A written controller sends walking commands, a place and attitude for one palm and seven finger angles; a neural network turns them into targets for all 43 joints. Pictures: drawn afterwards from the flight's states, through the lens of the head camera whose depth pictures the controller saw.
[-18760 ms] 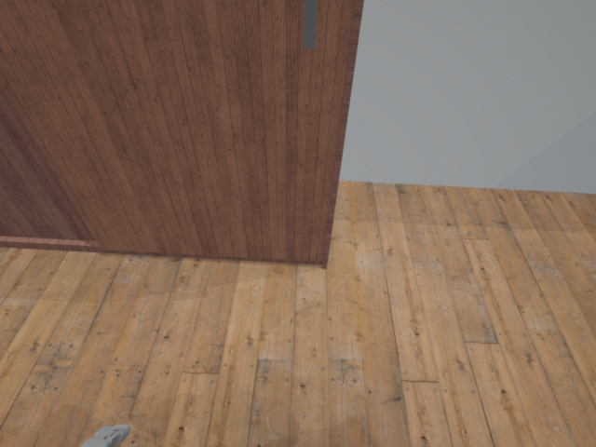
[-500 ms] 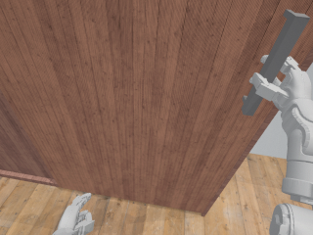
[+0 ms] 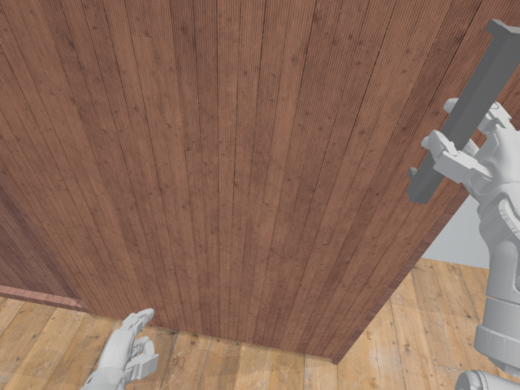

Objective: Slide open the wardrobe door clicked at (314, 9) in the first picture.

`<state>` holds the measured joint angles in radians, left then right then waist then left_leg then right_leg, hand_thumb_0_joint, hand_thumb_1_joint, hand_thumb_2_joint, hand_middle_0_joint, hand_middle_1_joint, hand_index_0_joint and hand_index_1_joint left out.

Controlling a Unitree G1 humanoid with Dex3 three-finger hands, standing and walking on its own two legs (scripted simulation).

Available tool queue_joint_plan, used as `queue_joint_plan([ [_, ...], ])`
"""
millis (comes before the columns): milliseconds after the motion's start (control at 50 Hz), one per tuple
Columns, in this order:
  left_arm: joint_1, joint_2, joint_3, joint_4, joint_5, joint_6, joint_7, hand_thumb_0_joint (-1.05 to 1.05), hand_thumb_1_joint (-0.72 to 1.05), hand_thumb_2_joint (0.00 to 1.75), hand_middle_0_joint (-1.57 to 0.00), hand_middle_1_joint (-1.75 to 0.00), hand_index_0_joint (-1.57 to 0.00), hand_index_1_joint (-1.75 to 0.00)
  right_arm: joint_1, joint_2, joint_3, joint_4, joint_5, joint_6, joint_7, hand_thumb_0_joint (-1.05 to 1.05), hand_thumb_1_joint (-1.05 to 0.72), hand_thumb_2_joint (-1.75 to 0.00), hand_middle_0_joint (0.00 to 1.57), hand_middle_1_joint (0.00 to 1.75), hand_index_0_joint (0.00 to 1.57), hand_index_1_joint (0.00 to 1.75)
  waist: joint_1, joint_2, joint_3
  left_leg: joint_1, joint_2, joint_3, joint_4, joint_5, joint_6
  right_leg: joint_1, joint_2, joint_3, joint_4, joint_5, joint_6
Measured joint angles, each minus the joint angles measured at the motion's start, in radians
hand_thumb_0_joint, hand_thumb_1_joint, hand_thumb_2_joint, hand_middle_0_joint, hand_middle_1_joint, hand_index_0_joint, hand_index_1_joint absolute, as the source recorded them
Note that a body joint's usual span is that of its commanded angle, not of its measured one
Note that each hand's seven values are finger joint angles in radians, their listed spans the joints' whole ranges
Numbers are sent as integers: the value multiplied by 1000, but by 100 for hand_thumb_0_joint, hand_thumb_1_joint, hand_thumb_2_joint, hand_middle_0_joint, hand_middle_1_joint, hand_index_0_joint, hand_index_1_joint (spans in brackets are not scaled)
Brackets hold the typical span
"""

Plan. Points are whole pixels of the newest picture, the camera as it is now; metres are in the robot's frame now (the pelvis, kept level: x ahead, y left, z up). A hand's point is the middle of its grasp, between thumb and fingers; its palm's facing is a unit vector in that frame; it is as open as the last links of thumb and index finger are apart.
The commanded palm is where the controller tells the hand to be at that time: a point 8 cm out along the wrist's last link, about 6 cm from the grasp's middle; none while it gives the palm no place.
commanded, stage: tug the door sideways, standing still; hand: right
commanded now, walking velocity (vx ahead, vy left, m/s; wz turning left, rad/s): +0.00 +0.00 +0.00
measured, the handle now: (451, 121) +0.41 -0.22 +0.27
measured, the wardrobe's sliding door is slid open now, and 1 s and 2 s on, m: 0.00 0.05 0.19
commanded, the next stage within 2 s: step sideways, sliding the door along in 0.54 s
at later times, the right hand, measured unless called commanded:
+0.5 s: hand (430, 150) +0.36 -0.18 +0.26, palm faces +0.19 +0.98 -0.05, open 6.5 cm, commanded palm +0.34 -0.17 +0.25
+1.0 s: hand (393, 147) +0.38 -0.14 +0.24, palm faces +0.26 +0.96 -0.10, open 6.5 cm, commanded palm +0.35 -0.18 +0.25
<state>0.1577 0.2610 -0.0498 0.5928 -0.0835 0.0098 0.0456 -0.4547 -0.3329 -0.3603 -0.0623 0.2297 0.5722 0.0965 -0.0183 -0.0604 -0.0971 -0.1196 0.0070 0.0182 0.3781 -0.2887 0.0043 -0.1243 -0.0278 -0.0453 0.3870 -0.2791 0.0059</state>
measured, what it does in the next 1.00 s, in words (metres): shifts its weight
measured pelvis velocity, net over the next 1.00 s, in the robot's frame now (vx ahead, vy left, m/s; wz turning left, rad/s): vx -0.05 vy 0.04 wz -0.10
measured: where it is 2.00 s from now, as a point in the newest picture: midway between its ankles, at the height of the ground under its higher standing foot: outside the picture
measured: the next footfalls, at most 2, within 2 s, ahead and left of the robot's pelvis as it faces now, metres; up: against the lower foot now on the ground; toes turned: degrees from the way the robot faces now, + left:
right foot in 1.32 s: +0.03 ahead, -0.05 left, +0.00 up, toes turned -18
left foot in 1.72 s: +0.15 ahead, +0.37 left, +0.00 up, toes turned -5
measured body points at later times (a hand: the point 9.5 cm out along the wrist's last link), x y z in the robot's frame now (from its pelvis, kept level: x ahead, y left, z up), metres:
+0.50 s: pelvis -0.03 -0.02 +0.00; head -0.04 +0.00 +0.45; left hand +0.19 +0.17 -0.09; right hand +0.34 -0.23 +0.26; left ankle -0.06 +0.12 -0.74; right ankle -0.06 -0.13 -0.74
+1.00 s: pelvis -0.05 +0.04 -0.02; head -0.02 +0.06 +0.43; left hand +0.08 +0.26 -0.16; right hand +0.36 -0.19 +0.25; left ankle -0.02 +0.10 -0.75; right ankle -0.06 -0.12 -0.74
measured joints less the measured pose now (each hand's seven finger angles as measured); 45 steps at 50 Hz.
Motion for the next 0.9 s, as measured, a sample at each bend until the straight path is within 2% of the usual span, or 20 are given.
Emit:
queue_joint_plan([
  [100,-17,4,6,42,7,-13,11,1,90,90,-20,-30,-20,-30,-91,40,60,34,-19,26,-19,-1,-63,-78,32,134,20,132,-34,5,16,-3,5,39,22,-9,0,-19,5,41,25,-13,2],
  [180,-28,-3,8,52,11,-21,13,1,90,90,-20,-30,-20,-30,-132,74,96,65,-44,37,-54,0,-63,-81,33,135,21,135,-46,-6,21,-6,9,55,35,10,0,-27,10,60,34,2,-4],
  [300,-43,-30,-7,63,22,-35,12,1,90,90,-20,-30,-20,-30,-191,112,140,122,-72,13,-93,0,-67,-83,33,136,20,137,-51,11,27,-3,24,61,43,-18,-7,-31,26,72,41,-14,-1],
  [440,-33,-44,-10,76,31,-37,3,1,90,90,-20,-30,-20,-30,-267,152,201,208,-108,1,-139,0,-69,-84,30,138,19,138,-46,-2,47,-10,25,61,63,18,-4,-41,32,93,56,1,-11],
  [660,0,-61,-18,128,49,-60,-9,1,90,90,-20,-30,-21,-30,-400,195,279,400,-111,-74,-211,0,-70,-82,30,137,20,139,-39,15,64,-24,46,41,53,25,-9,-72,61,95,71,27,-24],
  [680,-3,-62,-23,131,55,-57,-10,1,90,90,-20,-30,-21,-30,-400,180,281,424,-108,-106,-201,0,-69,-82,30,137,20,139,-32,16,59,-34,48,35,55,24,-16,-82,62,91,75,29,-26],
  [720,-13,-66,-28,130,68,-48,-8,1,90,90,-20,-30,-21,-30,-384,139,289,479,-109,-238,-185,-1,-66,-81,32,138,22,139,-17,20,56,-67,50,16,76,15,-38,-104,62,72,87,28,-30],
  [780,-8,-78,-22,118,72,-48,7,1,90,90,-20,-30,-21,-30,-362,96,285,527,-116,-399,-198,-3,-64,-82,36,138,22,138,4,29,68,-136,39,-4,192,-35,-15,-121,56,49,99,25,-28],
  [840,19,-84,-8,111,69,-45,22,1,90,90,-20,-30,-21,-30,-352,77,274,536,-116,-486,-213,-5,-64,-83,39,139,22,137,21,29,95,-203,-3,0,361,-134,5,-123,42,58,95,30,-20],
  [900,49,-76,0,117,64,-35,28,1,90,90,-20,-30,-21,-30,-362,66,263,529,-112,-529,-214,-5,-65,-84,42,139,22,136,20,23,139,-215,-32,22,348,-173,20,-123,19,85,110,28,2],
])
